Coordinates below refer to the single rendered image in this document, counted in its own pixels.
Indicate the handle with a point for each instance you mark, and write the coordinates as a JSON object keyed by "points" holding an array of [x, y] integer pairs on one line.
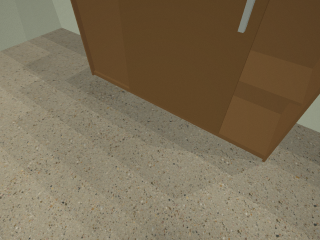
{"points": [[246, 15]]}

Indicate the wardrobe door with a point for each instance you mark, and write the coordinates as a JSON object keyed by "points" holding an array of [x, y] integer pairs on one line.
{"points": [[102, 26], [187, 55]]}

